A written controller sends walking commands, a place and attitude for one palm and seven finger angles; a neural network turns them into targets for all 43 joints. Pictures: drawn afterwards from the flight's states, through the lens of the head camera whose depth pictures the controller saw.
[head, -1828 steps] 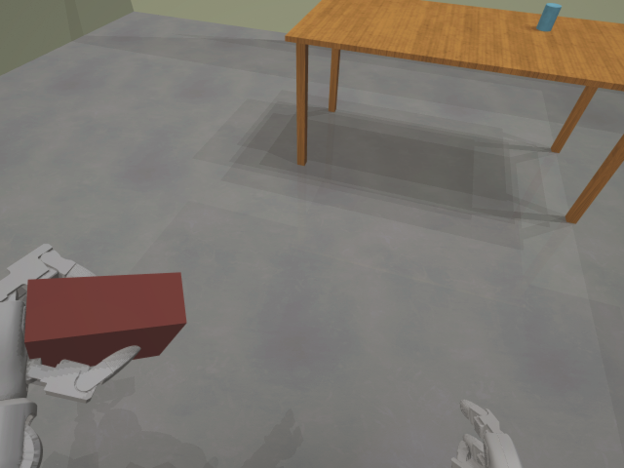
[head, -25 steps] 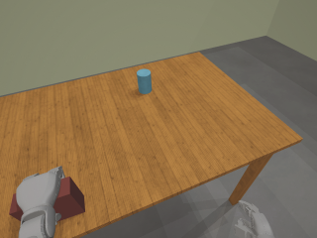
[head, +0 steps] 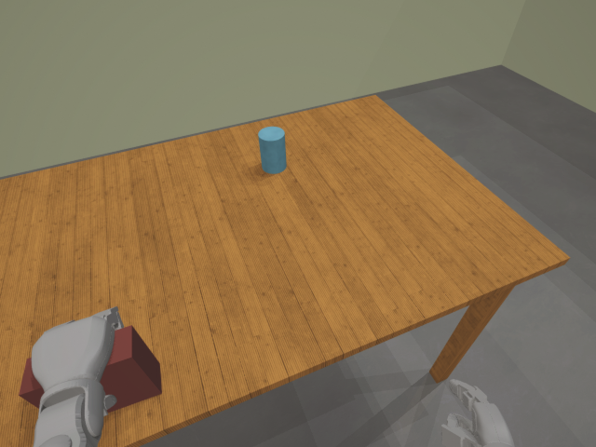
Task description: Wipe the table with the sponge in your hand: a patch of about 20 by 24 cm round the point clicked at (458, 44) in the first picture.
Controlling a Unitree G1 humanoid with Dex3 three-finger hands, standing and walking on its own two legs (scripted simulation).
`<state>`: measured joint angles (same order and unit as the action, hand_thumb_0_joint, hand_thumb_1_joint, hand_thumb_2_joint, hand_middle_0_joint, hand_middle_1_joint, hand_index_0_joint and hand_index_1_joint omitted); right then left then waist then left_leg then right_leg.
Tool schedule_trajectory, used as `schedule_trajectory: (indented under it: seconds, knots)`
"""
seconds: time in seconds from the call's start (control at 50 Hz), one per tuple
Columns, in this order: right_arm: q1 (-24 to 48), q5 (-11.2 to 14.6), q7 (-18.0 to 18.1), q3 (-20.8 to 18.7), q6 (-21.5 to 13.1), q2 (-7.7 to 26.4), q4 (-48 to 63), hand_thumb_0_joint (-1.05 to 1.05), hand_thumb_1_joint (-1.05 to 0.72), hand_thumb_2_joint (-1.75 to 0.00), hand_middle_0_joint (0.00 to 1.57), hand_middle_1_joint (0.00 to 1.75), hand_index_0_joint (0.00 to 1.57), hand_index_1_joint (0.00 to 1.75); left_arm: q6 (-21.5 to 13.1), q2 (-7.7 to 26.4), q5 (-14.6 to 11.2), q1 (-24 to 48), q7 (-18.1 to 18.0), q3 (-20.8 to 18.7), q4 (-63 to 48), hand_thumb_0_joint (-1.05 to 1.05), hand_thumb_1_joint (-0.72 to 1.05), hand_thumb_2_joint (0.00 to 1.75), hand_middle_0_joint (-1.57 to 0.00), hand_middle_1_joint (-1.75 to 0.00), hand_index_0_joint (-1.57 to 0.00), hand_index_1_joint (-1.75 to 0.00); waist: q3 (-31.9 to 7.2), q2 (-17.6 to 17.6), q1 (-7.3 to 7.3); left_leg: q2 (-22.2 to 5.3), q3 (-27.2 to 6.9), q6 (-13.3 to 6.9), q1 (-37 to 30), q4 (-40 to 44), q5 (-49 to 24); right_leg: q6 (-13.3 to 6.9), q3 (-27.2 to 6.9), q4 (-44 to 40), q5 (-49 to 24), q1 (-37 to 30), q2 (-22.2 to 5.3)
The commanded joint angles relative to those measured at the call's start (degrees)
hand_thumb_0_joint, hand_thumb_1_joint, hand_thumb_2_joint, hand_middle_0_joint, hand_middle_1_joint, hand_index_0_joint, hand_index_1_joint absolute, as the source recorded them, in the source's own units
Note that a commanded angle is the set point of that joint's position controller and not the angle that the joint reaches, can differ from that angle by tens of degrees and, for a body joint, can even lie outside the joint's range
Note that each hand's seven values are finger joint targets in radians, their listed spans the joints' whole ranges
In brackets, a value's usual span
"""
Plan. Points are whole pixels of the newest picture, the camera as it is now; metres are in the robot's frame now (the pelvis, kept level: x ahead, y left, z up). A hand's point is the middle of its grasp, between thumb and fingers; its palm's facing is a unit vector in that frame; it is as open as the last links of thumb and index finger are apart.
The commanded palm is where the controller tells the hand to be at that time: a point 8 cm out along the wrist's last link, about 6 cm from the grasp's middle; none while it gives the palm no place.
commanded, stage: lift the sponge slowly off the table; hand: left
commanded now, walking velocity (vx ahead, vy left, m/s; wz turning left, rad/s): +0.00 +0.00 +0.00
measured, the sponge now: (105, 383) +0.20 +0.31 -0.04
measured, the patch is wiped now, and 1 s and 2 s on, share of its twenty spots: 1.00 1.00 1.00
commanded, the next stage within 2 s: bring the sponge back beside the body in 1.88 s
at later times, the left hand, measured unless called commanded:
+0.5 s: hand (88, 376) +0.19 +0.31 +0.01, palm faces -0.06 -0.12 -0.99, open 9.4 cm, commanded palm +0.16 +0.30 +0.07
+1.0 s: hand (80, 364) +0.19 +0.30 +0.04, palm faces -0.02 -0.11 -0.99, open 9.4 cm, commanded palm +0.17 +0.30 +0.11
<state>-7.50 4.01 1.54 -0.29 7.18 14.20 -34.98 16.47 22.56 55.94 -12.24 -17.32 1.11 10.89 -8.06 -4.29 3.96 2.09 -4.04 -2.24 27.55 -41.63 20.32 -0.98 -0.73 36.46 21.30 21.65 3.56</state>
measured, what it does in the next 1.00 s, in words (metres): stands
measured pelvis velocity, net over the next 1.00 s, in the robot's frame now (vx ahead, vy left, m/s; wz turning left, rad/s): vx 0.00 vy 0.00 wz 0.01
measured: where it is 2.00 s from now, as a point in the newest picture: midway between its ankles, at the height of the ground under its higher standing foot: outside the picture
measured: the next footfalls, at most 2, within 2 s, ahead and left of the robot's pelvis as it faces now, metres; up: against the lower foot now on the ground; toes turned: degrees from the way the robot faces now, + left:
none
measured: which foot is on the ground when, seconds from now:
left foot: down 0.00-1.00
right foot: down 0.00-1.00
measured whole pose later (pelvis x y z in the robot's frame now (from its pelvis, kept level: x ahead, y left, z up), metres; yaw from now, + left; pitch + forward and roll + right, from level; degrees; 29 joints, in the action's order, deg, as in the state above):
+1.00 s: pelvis +0.00 +0.00 +0.01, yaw +1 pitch +0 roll -2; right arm -4.2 3.1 2.0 1.5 6.1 13.6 -35.5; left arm 19.1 24.3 53.6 -14.8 -9.2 2.5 -1.1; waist -3.8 -4.8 5.9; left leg 2.5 -4.3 -2.4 17.2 -34.5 17.4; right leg -1.0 -0.8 29.0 18.3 11.1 2.8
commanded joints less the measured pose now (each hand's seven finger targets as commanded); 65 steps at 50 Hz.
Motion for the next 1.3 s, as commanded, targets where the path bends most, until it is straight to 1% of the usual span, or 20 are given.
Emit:
schedule_trajectory:
  seconds: [0.0, 0.02, 0.08, 0.12, 0.16, 0.24, 0.3, 0.54, 0.6, 0.64, 0.7, 0.8, 0.82, 0.94, 1.14, 1.16, 1.18, 1.2, 1.22, 1.28]
  knots:
    - [9.1, -0.2, 0.6, -2.6, -3.3, 6.6, 10.1, 0.00, -0.90, -0.90, 0.20, 0.30, 0.20, 0.30, 0.4, 6.8, -1.4, -0.1, 1.3, -2.7, -4.7, 0.00, 0.10, 1.30, -1.20, -1.60, -1.20, -1.60, -4.4, 4.1, 0.50, -0.1, -0.4, -1.2, -6.3, 6.1, -12.4, -3.4, 1.2, -5.6, -15.5, -1.5, 0.4]
    - [9.7, -0.3, 0.6, -2.7, -3.4, 6.9, 10.2, 0.00, -0.90, -0.90, 0.20, 0.30, 0.20, 0.30, 0.2, 8.6, -1.5, 0.1, 1.2, -4.4, -6.4, 0.00, 0.10, 1.30, -1.20, -1.60, -1.20, -1.60, -4.8, 3.3, 1.02, -0.2, -0.7, -1.1, -6.8, 6.4, -12.8, -3.7, 0.4, -5.8, -15.9, -2.3, 0.5]
    - [9.6, -0.4, 0.2, -2.7, -3.6, 6.5, 10.4, 0.00, -0.90, -0.90, 0.20, 0.30, 0.20, 0.30, 0.0, 7.3, -1.5, -1.6, 1.2, -3.3, -8.7, 0.00, 0.10, 1.30, -1.20, -1.60, -1.20, -1.60, -6.7, 3.3, 1.09, -0.2, -0.7, -1.2, -8.4, 6.0, -15.9, -3.5, 1.3, -5.4, -19.5, -3.7, 0.2]
    - [10.2, -0.4, 0.3, -2.5, -3.7, 6.6, 10.5, 0.00, -0.90, -0.90, 0.20, 0.30, 0.20, 0.30, 0.1, 8.7, -2.1, -2.4, 1.1, -4.9, -9.3, 0.00, 0.10, 1.30, -1.20, -1.60, -1.20, -1.60, -4.8, 2.8, 1.31, -0.4, -1.0, -1.1, -8.0, 6.9, -15.4, -3.7, 0.5, -5.9, -18.6, -3.6, 0.4]
    - [10.1, -0.5, 0.2, -2.6, -3.8, 6.2, 10.7, 0.00, -0.90, -0.90, 0.20, 0.30, 0.20, 0.30, 0.2, 6.7, -1.4, 0.1, 1.1, -2.5, -11.5, 0.00, 0.10, 1.30, -1.20, -1.60, -1.20, -1.60, -4.6, 1.2, 0.67, -0.6, -1.1, -1.1, -9.0, 7.0, -15.3, -3.6, 1.8, -5.7, -16.4, -2.6, 0.5]
    - [10.4, -0.7, 0.3, -2.4, -3.8, 6.4, 10.4, 0.00, -0.90, -0.90, 0.20, 0.30, 0.20, 0.30, 0.4, 9.0, -1.3, 0.3, 1.1, -4.2, -13.9, 0.00, 0.10, 1.30, -1.20, -1.60, -1.20, -1.60, -6.6, 1.3, 1.26, -0.6, -1.5, -1.1, -10.6, 7.6, -16.7, -3.7, 1.6, -6.1, -18.0, -4.7, 0.3]
    - [10.8, -0.8, 0.2, -2.5, -4.0, 6.0, 10.6, 0.00, -0.90, -0.90, 0.20, 0.30, 0.20, 0.30, 0.4, 7.5, -0.9, -0.3, 1.3, -2.7, -15.4, 0.00, 0.10, 1.30, -1.20, -1.60, -1.20, -1.60, -5.0, 0.7, 1.06, -0.8, -1.4, -1.0, -11.1, 7.7, -17.5, -3.7, 1.6, -6.4, -17.7, -4.2, 0.3]
    - [11.9, -1.4, 0.9, -1.8, -3.9, 6.2, 9.7, 0.00, -0.90, -0.90, 0.20, 0.30, 0.20, 0.30, -0.2, 13.3, 0.2, 5.0, 2.3, -6.7, -20.9, 0.00, 0.10, 1.30, -1.20, -1.60, -1.20, -1.60, -5.6, -0.7, 1.54, -0.7, -2.1, -1.0, -14.1, 9.3, -18.7, -4.0, 0.9, -8.0, -17.9, -6.7, 0.2]
    - [12.0, -1.5, 0.8, -1.9, -4.6, 5.7, 9.9, 0.00, -0.90, -0.90, 0.20, 0.30, 0.20, 0.30, -0.8, 11.0, 0.3, 4.0, 2.3, -4.6, -22.6, 0.00, 0.10, 1.30, -1.20, -1.60, -1.20, -1.60, -5.5, -2.9, 1.44, -1.2, -2.4, -0.8, -15.3, 9.4, -20.0, -4.1, 1.3, -7.9, -16.9, -5.9, 0.4]
    - [12.1, -1.5, 1.0, -1.8, -4.8, 6.0, 9.8, 0.00, -0.90, -0.90, 0.20, 0.30, 0.20, 0.30, -0.7, 12.5, 0.1, 6.3, 2.4, -5.7, -23.8, 0.00, 0.10, 1.30, -1.20, -1.60, -1.20, -1.60, -6.4, -2.4, 1.59, -1.1, -3.1, -0.9, -16.0, 9.9, -18.8, -4.1, 1.4, -8.2, -15.7, -6.3, 0.6]
    - [12.5, -1.4, 1.0, -1.7, -4.9, 5.7, 9.7, 0.00, -0.90, -0.90, 0.20, 0.30, 0.20, 0.30, 0.1, 10.0, 0.0, 6.7, 3.0, -3.1, -23.0, 0.00, 0.10, 1.30, -1.20, -1.60, -1.20, -1.60, -4.2, -1.5, 1.06, -1.2, -2.6, -0.8, -15.5, 10.4, -17.7, -4.0, 1.4, -8.7, -14.6, -5.5, 0.5]
    - [13.2, -1.3, 1.3, -1.4, -4.5, 6.0, 9.2, 0.00, -0.90, -0.90, 0.20, 0.30, 0.20, 0.30, 1.7, 12.7, 0.0, 7.1, 4.2, -5.3, -21.8, 0.00, 0.10, 1.30, -1.20, -1.60, -1.20, -1.60, -5.1, 0.4, 1.90, -0.8, -2.2, -0.9, -15.6, 11.4, -17.9, -4.1, 0.9, -9.8, -16.0, -8.4, 0.2]
    - [14.1, -1.3, 1.3, -1.2, -4.4, 6.4, 9.5, 0.00, -0.90, -0.90, 0.20, 0.30, 0.20, 0.30, 2.0, 14.7, -0.5, 5.7, 4.4, -7.3, -22.2, 0.00, 0.10, 1.30, -1.20, -1.60, -1.20, -1.60, -4.6, -0.1, 2.62, -0.8, -2.6, -0.8, -15.5, 12.2, -17.4, -4.3, -0.3, -10.2, -15.7, -9.4, 0.3]
    - [14.6, -1.0, 1.1, -0.7, -4.2, 6.1, 9.7, 0.00, -0.90, -0.90, 0.20, 0.30, 0.20, 0.30, 2.7, 13.0, -1.0, 8.0, 6.2, -5.0, -24.2, 0.00, 0.10, 1.30, -1.20, -1.60, -1.20, -1.60, -3.4, -1.7, 1.92, -0.6, -2.2, -1.1, -16.5, 13.0, -17.2, -4.0, 0.5, -11.5, -15.5, -9.8, 0.0]
    - [14.7, -1.1, 1.8, -0.6, -4.7, 6.5, 9.1, 0.00, -0.90, -0.90, 0.20, 0.30, 0.20, 0.30, 1.2, 17.2, -1.7, 9.1, 7.5, -8.7, -24.8, 0.00, 0.10, 1.30, -1.20, -1.60, -1.20, -1.60, -3.2, -0.4, 2.29, 0.1, -1.5, -1.4, -18.2, 13.4, -17.4, -3.8, -0.7, -13.4, -17.2, -11.8, -0.5]
    - [14.7, -1.1, 1.9, -0.8, -5.0, 6.1, 9.6, 0.00, -0.90, -0.90, 0.20, 0.30, 0.20, 0.30, 0.9, 15.0, -2.2, 8.6, 7.8, -7.0, -25.1, 0.00, 0.10, 1.30, -1.20, -1.60, -1.20, -1.60, -2.5, 0.5, 1.70, 0.0, -1.0, -1.4, -17.9, 13.3, -17.3, -3.6, -0.7, -13.4, -17.4, -11.3, -0.5]
    - [14.6, -1.1, 1.9, -0.8, -4.9, 6.6, 8.8, 0.00, -0.90, -0.90, 0.20, 0.30, 0.20, 0.30, 1.0, 17.2, -1.9, 8.4, 7.8, -9.1, -24.0, 0.00, 0.10, 1.30, -1.20, -1.60, -1.20, -1.60, -2.4, 0.2, 2.28, 0.1, -1.3, -1.3, -18.2, 13.4, -17.5, -3.7, -0.8, -13.7, -17.5, -11.5, -0.6]
    - [15.2, -1.1, 1.9, -0.7, -4.9, 6.3, 9.3, 0.00, -0.90, -0.90, 0.20, 0.30, 0.20, 0.30, 0.9, 15.6, -2.2, 8.1, 8.1, -7.4, -25.0, 0.00, 0.10, 1.30, -1.20, -1.60, -1.20, -1.60, -1.9, -1.0, 2.08, 0.3, -1.0, -1.4, -18.3, 13.5, -17.6, -3.6, -1.0, -13.9, -17.8, -11.6, -0.7]
    - [15.4, -1.1, 1.9, -0.8, -5.0, 6.7, 9.1, 0.00, -0.90, -0.90, 0.20, 0.30, 0.20, 0.30, 0.8, 18.1, -2.4, 9.2, 8.1, -9.6, -25.9, 0.00, 0.10, 1.30, -1.20, -1.60, -1.20, -1.60, -2.4, -1.4, 2.25, 0.2, -1.4, -1.3, -18.9, 13.9, -17.4, -4.0, -2.2, -14.1, -17.5, -12.1, -0.4]
    - [15.5, -1.1, 2.0, -0.6, -5.1, 6.6, 9.0, 0.00, -0.90, -0.90, 0.20, 0.30, 0.20, 0.30, 0.9, 17.1, -2.4, 8.4, 8.9, -8.7, -26.0, 0.00, 0.10, 1.30, -1.20, -1.60, -1.20, -1.60, -3.2, -0.6, 2.49, 0.5, -0.9, -1.5, -19.6, 13.4, -19.1, -3.7, -1.3, -14.2, -20.1, -12.9, -0.9]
